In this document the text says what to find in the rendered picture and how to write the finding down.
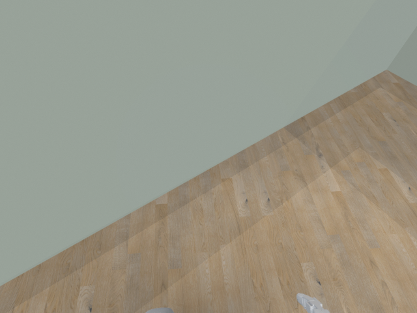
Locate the robot right hand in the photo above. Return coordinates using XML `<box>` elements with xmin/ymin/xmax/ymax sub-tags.
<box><xmin>296</xmin><ymin>293</ymin><xmax>330</xmax><ymax>313</ymax></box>

